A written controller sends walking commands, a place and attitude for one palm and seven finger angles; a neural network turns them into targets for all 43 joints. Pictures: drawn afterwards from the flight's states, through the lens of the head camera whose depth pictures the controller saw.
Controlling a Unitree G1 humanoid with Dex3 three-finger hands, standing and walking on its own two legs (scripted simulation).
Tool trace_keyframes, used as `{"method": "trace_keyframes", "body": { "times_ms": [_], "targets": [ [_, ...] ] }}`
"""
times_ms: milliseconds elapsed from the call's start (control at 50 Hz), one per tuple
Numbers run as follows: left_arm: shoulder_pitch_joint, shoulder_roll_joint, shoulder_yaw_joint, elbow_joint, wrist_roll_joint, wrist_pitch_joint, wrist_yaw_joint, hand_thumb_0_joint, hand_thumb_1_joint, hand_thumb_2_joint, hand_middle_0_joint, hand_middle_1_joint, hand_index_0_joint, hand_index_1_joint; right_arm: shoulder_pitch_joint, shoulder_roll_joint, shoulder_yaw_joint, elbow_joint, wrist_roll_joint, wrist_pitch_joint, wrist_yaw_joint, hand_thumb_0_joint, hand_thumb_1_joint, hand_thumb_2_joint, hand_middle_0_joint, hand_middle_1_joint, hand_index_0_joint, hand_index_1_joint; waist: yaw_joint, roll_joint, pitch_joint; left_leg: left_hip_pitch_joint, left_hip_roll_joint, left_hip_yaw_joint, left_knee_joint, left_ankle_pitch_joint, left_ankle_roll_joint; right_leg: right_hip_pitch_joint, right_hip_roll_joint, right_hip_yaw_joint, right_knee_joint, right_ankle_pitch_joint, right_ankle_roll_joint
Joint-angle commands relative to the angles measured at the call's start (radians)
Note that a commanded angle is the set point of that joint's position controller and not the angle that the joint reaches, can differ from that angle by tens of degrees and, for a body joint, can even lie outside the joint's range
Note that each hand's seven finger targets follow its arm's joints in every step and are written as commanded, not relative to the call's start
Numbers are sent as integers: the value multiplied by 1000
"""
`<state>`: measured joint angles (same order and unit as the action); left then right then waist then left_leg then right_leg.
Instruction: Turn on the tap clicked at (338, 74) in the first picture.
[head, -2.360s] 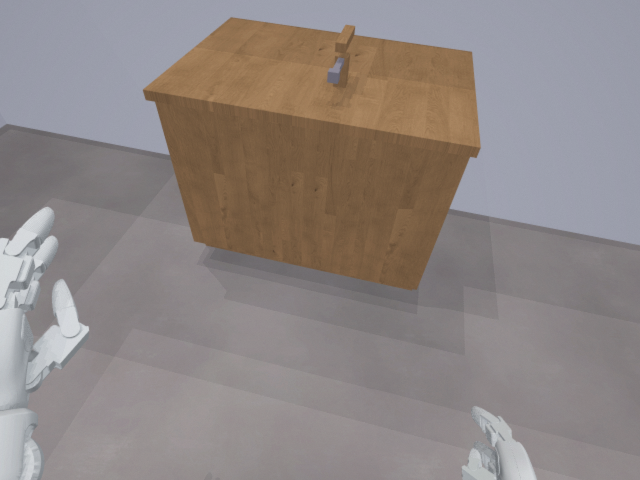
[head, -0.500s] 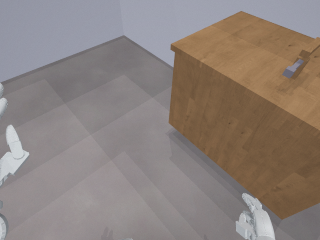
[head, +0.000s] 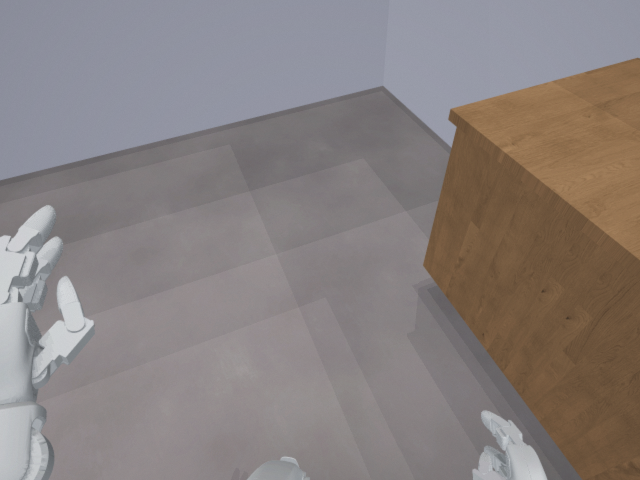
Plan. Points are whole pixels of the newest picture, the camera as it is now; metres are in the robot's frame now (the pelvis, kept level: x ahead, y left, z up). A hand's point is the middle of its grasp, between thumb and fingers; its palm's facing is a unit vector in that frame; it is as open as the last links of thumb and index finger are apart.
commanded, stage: walk to a spot facing it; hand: left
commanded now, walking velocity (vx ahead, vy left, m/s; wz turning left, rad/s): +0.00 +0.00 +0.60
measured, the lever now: out of the picture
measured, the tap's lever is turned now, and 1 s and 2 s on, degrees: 0 0 0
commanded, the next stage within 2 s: turn to face it in 1.84 s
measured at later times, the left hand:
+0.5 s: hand out of the picture +0.08 +0.29 +0.18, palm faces +0.63 -0.69 -0.37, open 7.4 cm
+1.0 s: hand out of the picture -0.02 +0.25 +0.19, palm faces +0.77 -0.47 -0.43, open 7.4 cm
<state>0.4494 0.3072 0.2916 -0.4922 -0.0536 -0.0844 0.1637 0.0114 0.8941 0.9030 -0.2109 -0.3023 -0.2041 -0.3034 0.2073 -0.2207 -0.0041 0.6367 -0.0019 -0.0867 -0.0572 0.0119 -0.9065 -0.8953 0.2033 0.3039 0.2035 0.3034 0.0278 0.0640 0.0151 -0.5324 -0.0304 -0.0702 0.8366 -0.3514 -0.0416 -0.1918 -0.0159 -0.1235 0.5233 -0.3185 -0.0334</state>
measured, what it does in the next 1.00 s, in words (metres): steps on the spot, turning left: left foot, then right foot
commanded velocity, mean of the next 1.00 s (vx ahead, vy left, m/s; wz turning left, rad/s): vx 0.21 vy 0.00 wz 0.50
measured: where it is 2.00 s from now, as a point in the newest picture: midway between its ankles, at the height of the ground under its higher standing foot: outside the picture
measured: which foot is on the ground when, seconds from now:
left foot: up 0.00-0.36, down 0.38-0.84, up 0.86-1.00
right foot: down 0.00-0.38, up 0.40-0.82, down 0.84-1.00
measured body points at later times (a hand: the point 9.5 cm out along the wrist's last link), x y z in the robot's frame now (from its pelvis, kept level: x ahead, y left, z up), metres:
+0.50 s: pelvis -0.07 +0.01 +0.00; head -0.05 +0.03 +0.45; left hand +0.04 +0.33 +0.20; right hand +0.17 -0.15 -0.08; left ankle -0.07 +0.11 -0.73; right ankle -0.04 -0.12 -0.66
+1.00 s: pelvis -0.07 -0.04 +0.01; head -0.05 -0.08 +0.46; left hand -0.06 +0.27 +0.21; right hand +0.19 -0.17 -0.10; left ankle -0.12 +0.10 -0.63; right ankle -0.08 -0.12 -0.73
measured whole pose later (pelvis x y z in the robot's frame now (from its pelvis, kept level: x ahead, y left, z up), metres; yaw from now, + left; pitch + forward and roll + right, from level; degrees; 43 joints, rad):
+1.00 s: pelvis -0.07 -0.04 +0.01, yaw +33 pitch +0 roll +3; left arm 0.51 0.34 0.30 -0.48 -0.04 -0.16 0.13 0.01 0.89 0.90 -0.22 -0.30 -0.21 -0.30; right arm 0.24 -0.24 -0.01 0.67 -0.01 -0.06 -0.07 0.01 -0.91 -0.90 0.20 0.30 0.20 0.30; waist 0.01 0.03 -0.02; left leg -0.63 0.02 0.01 1.20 -0.27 -0.04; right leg -0.11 -0.05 -0.19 0.44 -0.33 -0.06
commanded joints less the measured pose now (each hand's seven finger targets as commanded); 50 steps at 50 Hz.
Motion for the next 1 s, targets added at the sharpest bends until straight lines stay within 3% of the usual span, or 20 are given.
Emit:
{"method": "trace_keyframes", "body": {
  "times_ms": [0, 60, 260, 320, 340, 380, 420, 440, 500, 560, 640, 740, 780, 800, 820, 840, 860, 880, 920, 980],
  "targets": [
    [-60, 254, 170, -219, 13, -91, 12, 0, 900, 900, -200, -300, -200, -300, -119, -60, -29, -170, 4, -35, -21, 0, -900, -900, 200, 300, 200, 300, -33, -185, -53, -103, 40, 56, 407, -11, -44, 27, -317, 129, -204, 496, -42],
    [-54, 266, 201, -152, 17, -113, 11, 0, 900, 900, -200, -300, -200, -300, -130, -54, -27, -183, 3, -12, -46, 0, -900, -900, 200, 300, 200, 300, -30, -205, -40, -70, 61, 119, 264, -10, -41, 78, -299, 28, -179, 688, -36],
    [16, 208, 174, -190, 17, -125, 38, 0, 900, 900, -200, -300, -200, -300, -80, -62, -37, -237, -9, 11, -45, 0, -900, -900, 200, 300, 200, 300, 16, -293, -166, 61, 56, 217, -165, -79, 6, 228, -360, 37, -54, 799, -69],
    [-45, 210, 153, -262, 14, -127, 43, 0, 900, 900, -200, -300, -200, -300, -51, -69, -40, -232, -9, 21, -50, 0, -900, -900, 200, 300, 200, 300, -33, -213, -212, 261, 22, 221, -355, 68, 19, 134, -332, -25, 106, 734, -9],
    [-77, 216, 141, -305, 12, -131, 44, 0, 900, 900, -200, -300, -200, -300, -45, -75, -44, -234, -8, 23, -53, 0, -900, -900, 200, 300, 200, 300, -61, -136, -244, 400, 44, 184, -429, 221, 39, 47, -292, -45, 270, 656, 32],
    [-106, 239, 132, -396, 19, -173, 34, 0, 900, 900, -200, -300, -200, -300, -48, -118, -49, -246, -9, -10, -33, 0, -900, -900, 200, 300, 200, 300, -34, 309, -203, 614, 442, -365, -459, 1095, 258, -411, -67, 6, 640, -349, 115],
    [-116, 312, 186, -392, 59, -179, 14, 0, 900, 900, -200, -300, -200, -300, -68, -97, -43, -209, -12, -35, 1, 0, -900, -900, 200, 300, 200, 300, -35, 180, -178, 548, 409, -338, -448, 863, 257, -457, -103, 106, 733, -275, 94],
    [-130, 276, 161, -407, 55, -177, 8, 0, 900, 900, -200, -300, -200, -300, -82, -109, -56, -202, 2, -37, 10, 0, -900, -900, 200, 300, 200, 300, -39, 136, -139, 489, 380, -296, -460, 677, 259, -474, -106, 116, 739, -214, 103],
    [-54, 245, 172, -408, 33, -170, 4, 0, 900, 900, -200, -300, -200, -300, -76, -110, -63, -189, 20, -42, 26, 0, -900, -900, 200, 300, 200, 300, -41, 181, -101, 344, 263, -172, -554, 193, 203, -408, -74, 73, 719, -50, 112],
    [10, 206, 168, -306, 18, -156, 0, 0, 900, 900, -200, -300, -200, -300, -81, -98, -47, -185, 21, -37, 25, 0, -900, -900, 200, 300, 200, 300, -42, 175, -70, 210, 235, -181, -654, -198, 190, -339, -47, 41, 655, -9, 115],
    [-25, 161, 125, -187, 17, -139, -5, 0, 900, 900, -200, -300, -200, -300, -80, -91, -30, -174, 20, -31, 6, 0, -900, -900, 200, 300, 200, 300, -30, 167, -57, 134, 212, -172, -706, -337, 178, -221, 1, -18, 479, -86, 106],
    [-136, 168, 83, -197, 29, -119, -3, 0, 900, 900, -200, -300, -200, -300, -94, -72, -9, -164, -2, -44, -14, 0, -900, -900, 200, 300, 200, 300, -8, 184, -88, 174, 199, -203, -634, -280, 182, -7, 48, -48, 55, -261, 75],
    [-151, 193, 90, -231, 38, -104, -7, 0, 900, 900, -200, -300, -200, -300, -97, -62, -5, -165, -3, -42, -11, 0, -900, -900, 200, 300, 200, 300, 11, 97, -108, 47, 141, -125, -428, -233, 135, 191, -38, 46, -216, -169, 26],
    [-155, 229, 106, -242, 44, -93, -8, 0, 900, 900, -200, -300, -200, -300, -85, -39, -7, -168, 0, -36, -6, 0, -900, -900, 200, 300, 200, 300, 12, -144, -103, -126, 54, -5, -130, -182, 88, 266, -247, 280, -317, -220, -51],
    [-179, 302, 148, -263, 34, -92, -4, 0, 900, 900, -200, -300, -200, -300, -132, -60, -15, -167, 1, -35, -8, 0, -900, -900, 200, 300, 200, 300, 22, -290, -42, -279, -16, 45, 211, -171, 39, 192, -470, 632, -424, -325, -127],
    [-211, 302, 163, -282, 9, -111, 0, 0, 900, 900, -200, -300, -200, -300, -152, -89, -16, -150, -18, -43, -18, 0, -900, -900, 200, 300, 200, 300, 7, -182, -6, -276, 22, 7, 363, -104, 15, 105, -488, 561, -408, -237, -126],
    [-198, 282, 162, -292, 15, -122, 4, 0, 900, 900, -200, -300, -200, -300, -125, -86, -21, -148, -19, -47, -15, 0, -900, -900, 200, 300, 200, 300, -16, -132, -52, -268, 42, 2, 408, -16, 8, 123, -436, 468, -372, -170, -115],
    [-119, 256, 151, -218, 16, -124, 0, 0, 900, 900, -200, -300, -200, -300, -88, -88, -34, -144, -10, -46, -8, 0, -900, -900, 200, 300, 200, 300, -42, -159, -42, -254, 57, 8, 419, 57, -6, 113, -374, 374, -348, -118, -84],
    [-71, 257, 171, -186, 7, -129, -9, 0, 900, 900, -200, -300, -200, -300, -112, -88, -36, -141, 3, -22, -15, 0, -900, -900, 200, 300, 200, 300, -35, -154, 12, -263, 77, 43, 435, 105, -14, 98, -318, 200, -318, 71, -47],
    [-86, 251, 178, -101, 18, -149, -3, 0, 900, 900, -200, -300, -200, -300, -109, -85, -38, -141, -4, -10, -26, 0, -900, -900, 200, 300, 200, 300, -23, -153, 28, -276, 90, 107, 346, 109, -5, 177, -300, 95, -270, 340, -42]
  ]
}}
